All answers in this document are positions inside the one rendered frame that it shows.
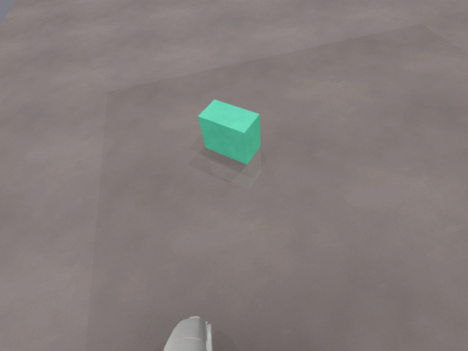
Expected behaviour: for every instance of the carton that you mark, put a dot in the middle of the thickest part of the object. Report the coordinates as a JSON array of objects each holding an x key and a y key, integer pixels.
[{"x": 231, "y": 131}]

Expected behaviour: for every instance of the robot left thigh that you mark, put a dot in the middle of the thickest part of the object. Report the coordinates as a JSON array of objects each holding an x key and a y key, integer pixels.
[{"x": 193, "y": 334}]

